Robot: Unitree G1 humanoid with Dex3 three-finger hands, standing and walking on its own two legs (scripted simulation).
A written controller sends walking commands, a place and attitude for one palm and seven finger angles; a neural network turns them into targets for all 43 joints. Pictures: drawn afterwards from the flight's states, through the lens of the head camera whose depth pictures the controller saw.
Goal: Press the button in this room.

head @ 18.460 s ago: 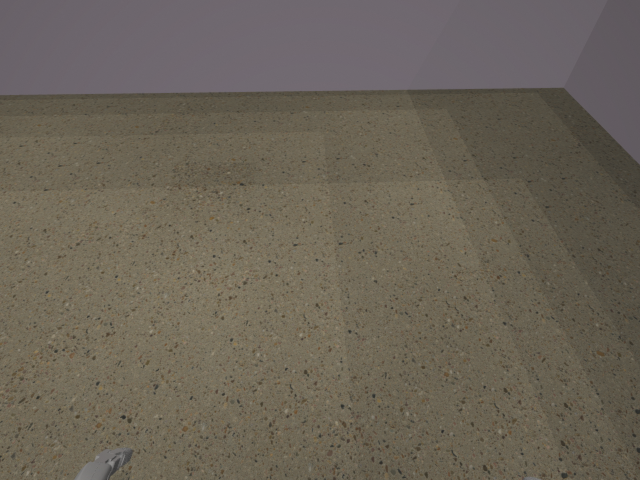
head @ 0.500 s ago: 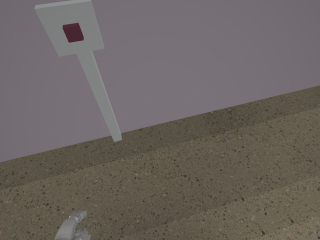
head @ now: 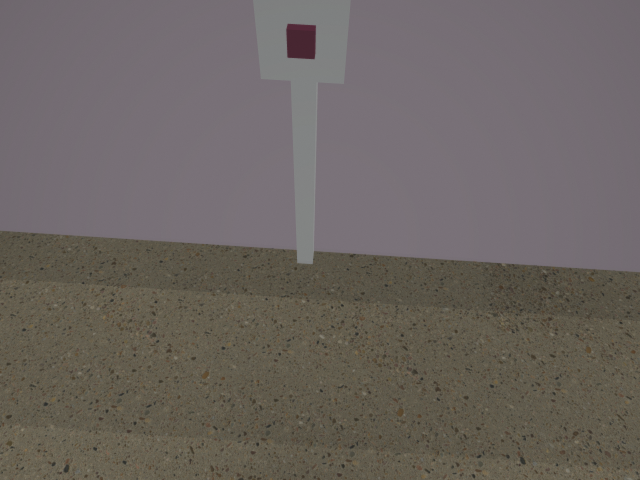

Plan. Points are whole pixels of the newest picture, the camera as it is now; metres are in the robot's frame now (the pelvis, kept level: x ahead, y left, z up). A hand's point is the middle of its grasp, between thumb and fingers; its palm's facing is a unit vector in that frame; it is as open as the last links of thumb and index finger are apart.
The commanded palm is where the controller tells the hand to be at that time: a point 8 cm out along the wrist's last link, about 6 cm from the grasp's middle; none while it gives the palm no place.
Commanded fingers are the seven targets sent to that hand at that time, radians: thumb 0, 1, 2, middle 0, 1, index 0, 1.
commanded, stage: take the last steps up to it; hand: left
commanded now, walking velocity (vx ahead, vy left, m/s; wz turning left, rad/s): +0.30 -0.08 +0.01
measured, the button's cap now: (301, 40) +0.87 +0.12 +0.10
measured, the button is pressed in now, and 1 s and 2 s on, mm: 0 0 0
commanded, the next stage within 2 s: come to a stop and stand still in 1.24 s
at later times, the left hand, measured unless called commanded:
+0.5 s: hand (216, 464) +0.15 +0.16 -0.16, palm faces -0.08 -0.98 -0.20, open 7.4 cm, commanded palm none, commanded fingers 0.00 0.90 0.90 -0.20 -0.30 -0.20 -0.30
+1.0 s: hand (282, 451) +0.18 +0.07 -0.16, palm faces +0.11 -0.98 -0.17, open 7.3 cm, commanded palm none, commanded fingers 0.00 0.90 0.90 -0.20 -0.30 -0.20 -0.30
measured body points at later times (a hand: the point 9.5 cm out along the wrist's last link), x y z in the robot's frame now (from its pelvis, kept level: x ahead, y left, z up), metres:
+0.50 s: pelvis +0.08 -0.03 +0.01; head +0.10 -0.03 +0.46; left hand +0.16 +0.21 -0.14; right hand -0.02 -0.24 -0.15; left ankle -0.02 +0.11 -0.73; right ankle +0.16 -0.16 -0.70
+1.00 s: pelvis +0.23 -0.09 +0.01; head +0.24 -0.09 +0.46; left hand +0.17 +0.12 -0.14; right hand +0.32 -0.32 -0.14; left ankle +0.30 +0.05 -0.70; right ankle +0.18 -0.17 -0.73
